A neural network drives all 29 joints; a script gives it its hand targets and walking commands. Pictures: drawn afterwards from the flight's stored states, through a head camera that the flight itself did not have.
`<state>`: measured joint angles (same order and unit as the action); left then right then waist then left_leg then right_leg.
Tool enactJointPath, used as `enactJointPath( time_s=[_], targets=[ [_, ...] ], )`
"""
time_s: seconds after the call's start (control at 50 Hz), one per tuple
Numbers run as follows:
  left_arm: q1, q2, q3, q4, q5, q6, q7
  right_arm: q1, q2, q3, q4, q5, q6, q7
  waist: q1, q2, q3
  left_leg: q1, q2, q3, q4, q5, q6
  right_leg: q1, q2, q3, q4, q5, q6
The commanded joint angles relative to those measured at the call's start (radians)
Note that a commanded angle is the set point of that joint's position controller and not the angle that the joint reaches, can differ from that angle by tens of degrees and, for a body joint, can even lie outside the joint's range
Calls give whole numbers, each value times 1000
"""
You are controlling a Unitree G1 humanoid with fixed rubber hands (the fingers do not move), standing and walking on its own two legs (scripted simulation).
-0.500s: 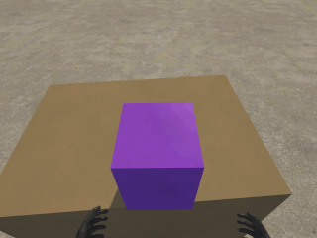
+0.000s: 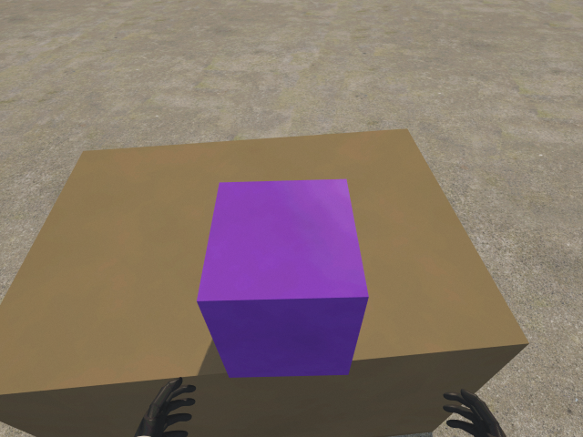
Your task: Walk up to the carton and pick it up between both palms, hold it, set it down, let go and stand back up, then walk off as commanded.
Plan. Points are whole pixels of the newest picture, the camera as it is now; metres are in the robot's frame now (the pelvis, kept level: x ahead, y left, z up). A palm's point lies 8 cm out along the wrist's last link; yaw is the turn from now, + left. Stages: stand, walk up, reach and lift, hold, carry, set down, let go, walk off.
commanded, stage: stand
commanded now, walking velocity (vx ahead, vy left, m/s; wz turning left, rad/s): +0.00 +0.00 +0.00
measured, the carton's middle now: (285, 281) +0.37 +0.05 -0.02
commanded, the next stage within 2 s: none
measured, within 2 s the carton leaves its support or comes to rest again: neither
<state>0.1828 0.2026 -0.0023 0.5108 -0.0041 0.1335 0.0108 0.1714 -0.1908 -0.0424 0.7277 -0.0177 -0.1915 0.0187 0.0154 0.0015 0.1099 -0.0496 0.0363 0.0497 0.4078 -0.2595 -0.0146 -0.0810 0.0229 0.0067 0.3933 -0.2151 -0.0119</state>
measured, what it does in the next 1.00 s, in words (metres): stands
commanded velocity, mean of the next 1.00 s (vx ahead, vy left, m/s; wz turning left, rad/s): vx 0.00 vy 0.00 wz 0.00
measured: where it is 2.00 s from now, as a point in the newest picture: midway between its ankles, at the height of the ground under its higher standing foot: outside the picture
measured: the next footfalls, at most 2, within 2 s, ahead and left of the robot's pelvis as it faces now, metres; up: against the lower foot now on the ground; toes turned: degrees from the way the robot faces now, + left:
none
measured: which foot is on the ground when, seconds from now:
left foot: down 0.00-1.00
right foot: down 0.00-1.00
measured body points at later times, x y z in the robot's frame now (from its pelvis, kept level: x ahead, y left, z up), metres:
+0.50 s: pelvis -0.02 +0.00 +0.00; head -0.03 +0.00 +0.44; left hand +0.08 +0.30 -0.10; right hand +0.10 -0.29 -0.11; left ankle -0.02 +0.12 -0.74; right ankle +0.01 -0.11 -0.74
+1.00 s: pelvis -0.04 +0.00 +0.00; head -0.05 +0.00 +0.45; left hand +0.04 +0.30 -0.11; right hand +0.07 -0.30 -0.12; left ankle -0.02 +0.12 -0.74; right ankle +0.01 -0.11 -0.74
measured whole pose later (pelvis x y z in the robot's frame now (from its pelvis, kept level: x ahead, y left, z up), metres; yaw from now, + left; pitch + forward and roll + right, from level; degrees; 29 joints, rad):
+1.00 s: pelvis -0.04 +0.00 +0.00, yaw +3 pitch -5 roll +0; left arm 0.19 0.36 0.01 0.92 0.00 -0.03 0.00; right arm 0.18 -0.37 -0.01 0.94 -0.01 -0.02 0.01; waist 0.00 0.00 0.07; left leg -0.15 0.01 0.01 0.42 -0.19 -0.01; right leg -0.17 -0.01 -0.03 0.41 -0.16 -0.01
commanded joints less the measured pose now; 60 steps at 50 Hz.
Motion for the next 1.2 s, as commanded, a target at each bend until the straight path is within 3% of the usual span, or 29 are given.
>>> enactJointPath(
  time_s=[0.0, 0.04, 0.06, 0.08, 0.12, 0.18, 0.2, 0.24, 0.34, 0.36, 0.4, 0.42, 0.46, 0.5, 0.54, 0.6, 0.7, 0.74, 0.76, 0.78, 0.84, 0.86, 0.92, 0.96, 0.98, 1.02, 1.06, 1.08, 1.18],
  targets=[
    [82, 235, 118, -13, 42, -105, 14, 13, -278, -45, -51, -13, 61, -30, 25, 64, -164, -75, 51, -57, 9, 359, 33, -43, -90, 66, 27, 290, -22],
    [52, 223, 108, 22, 45, -155, 13, 50, -270, -61, -69, -3, 105, -45, -3, 6, -238, -55, 71, -62, 28, 416, 39, 7, -110, 48, 64, 414, -19],
    [71, 227, 106, 21, 34, -162, 15, 5, -292, -65, -91, 0, 105, -40, 21, 101, -166, -102, 69, -69, 24, 392, 41, -16, -120, 66, 43, 369, -22],
    [62, 263, 113, 44, 35, -168, 9, 62, -231, -51, -69, 7, 123, -47, -21, 36, -167, -76, 59, -55, 30, 317, 35, -44, -121, 65, 42, 386, -24],
    [23, 226, 104, 37, 36, -168, 1, 12, -222, -42, -84, 0, 128, -40, 5, -44, -183, -88, 60, -104, 11, 240, 59, -45, -104, 43, 27, 244, -10],
    [-11, 238, 95, 58, 37, -168, -10, 34, -284, -55, -71, -5, 143, -24, -23, -28, -47, -151, 57, -98, -9, 150, 57, -116, -109, 49, 11, 193, -18],
    [11, 228, 93, 53, 31, -166, -15, 39, -318, -64, -80, 3, 142, -22, -17, 48, -91, -127, 63, -100, -8, 188, 58, -113, -117, 52, 12, 148, -22],
    [-16, 261, 95, 78, 24, -172, -12, 60, -311, -55, -60, 6, 137, -21, -40, 20, -68, -98, 66, -111, -10, 128, 53, -146, -122, 69, -21, 101, -16],
    [10, 312, 85, 147, 24, -169, -11, 49, -316, -35, -43, 9, 151, -16, -31, -37, -4, -146, 71, -139, -25, 69, 52, -154, -134, 71, -36, 23, -17],
    [-3, 289, 68, 126, 15, -178, -15, 25, -334, -38, -27, 5, 155, -21, -5, -29, -54, -156, 71, -141, -44, 21, 56, -123, -134, 76, -36, 12, -17],
    [-26, 312, 66, 133, 17, -184, -9, 42, -335, -36, -26, 4, 150, -12, -39, 6, -45, -146, 58, -122, -36, 10, 49, -131, -141, 94, -50, -12, -32],
    [17, 313, 66, 154, 13, -183, -7, 10, -332, -30, -18, 1, 156, -10, 3, 22, -71, -196, 59, -127, -50, -20, 57, -66, -134, 77, -30, 25, -23],
    [18, 343, 69, 187, 11, -182, -11, 27, -353, -28, 10, 10, 149, -19, -7, -55, -46, -189, 59, -146, -75, 8, 55, -99, -142, 86, -35, 3, -19],
    [12, 353, 69, 192, 15, -183, -9, 1, -348, -22, 8, 5, 140, -13, -8, 15, -53, -184, 64, -147, -71, -9, 51, -92, -133, 79, -32, 5, -14],
    [23, 323, 61, 207, 18, -185, -11, 1, -332, -11, 32, 5, 145, -14, 10, 10, -73, -183, 74, -151, -53, 51, 46, -61, -128, 63, -23, 55, -13],
    [-5, 316, 53, 234, 10, -185, -15, 1, -353, -17, 45, 14, 137, -18, -9, -23, -85, -157, 81, -168, -68, 18, 52, -91, -141, 76, -50, 27, -16],
    [-24, 359, 59, 277, 14, -190, -3, 10, -341, -14, 84, 10, 149, -14, -43, 17, -49, -129, 70, -162, -73, 20, 50, -133, -138, 90, -80, -43, -18],
    [-12, 339, 55, 278, 4, -192, -9, 17, -324, -10, 102, 16, 144, -18, -32, -29, -50, -144, 92, -178, -90, 11, 57, -125, -147, 81, -79, -8, -11],
    [0, 312, 48, 293, 0, -188, -16, -14, -355, -15, 107, 16, 146, -20, -23, 67, -42, -132, 86, -153, -82, 11, 57, -133, -148, 98, -89, -9, -20],
    [-19, 337, 53, 302, 12, -187, -11, 19, -364, -17, 112, 17, 143, -17, -38, 39, -60, -120, 85, -170, -90, 28, 55, -118, -147, 93, -87, -5, -23],
    [-5, 328, 43, 316, 6, -186, -13, -34, -359, -16, 121, 12, 146, -15, -2, -69, -76, -168, 93, -184, -114, -6, 57, -63, -131, 63, -68, 6, -11],
    [-19, 325, 50, 324, 2, -184, -3, -30, -361, -6, 125, 17, 146, -16, -4, 19, -70, -175, 95, -185, -127, -44, 55, -68, -149, 73, -76, -5, -13],
    [-24, 359, 62, 350, 7, -173, -5, -13, -352, -7, 161, 11, 149, -15, -15, -41, -58, -135, 71, -159, -113, -29, 39, -118, -141, 95, -114, -95, -13],
    [-21, 373, 62, 353, 0, -183, -4, -8, -345, -1, 157, 9, 153, -12, -15, -6, -51, -131, 69, -140, -85, -8, 38, -148, -171, 136, -131, -136, -13],
    [-43, 369, 61, 353, 9, -189, -6, -33, -336, -2, 157, 13, 155, -12, -9, -57, -41, -141, 75, -162, -110, -12, 44, -134, -162, 115, -143, -113, -13],
    [-19, 334, 50, 363, -3, -192, -12, -37, -379, -11, 175, 17, 144, -20, -13, 32, -83, -131, 77, -148, -109, -6, 52, -113, -166, 128, -137, -63, -17],
    [-21, 349, 52, 383, 6, -190, -9, -17, -345, 6, 180, 18, 150, -19, -12, -46, -104, -107, 79, -144, -108, 16, 36, -91, -150, 95, -112, -63, -10],
    [-13, 339, 55, 396, -1, -183, -5, -65, -359, 1, 168, 15, 149, -24, -5, 41, -98, -143, 83, -156, -125, 3, 51, -67, -148, 107, -110, -19, -8],
    [14, 363, 63, 412, 4, -174, -8, -8, -364, 0, 199, 19, 148, -17, -8, -27, -64, -146, 79, -147, -141, -44, 37, -92, -146, 90, -114, -75, -8]
  ],
)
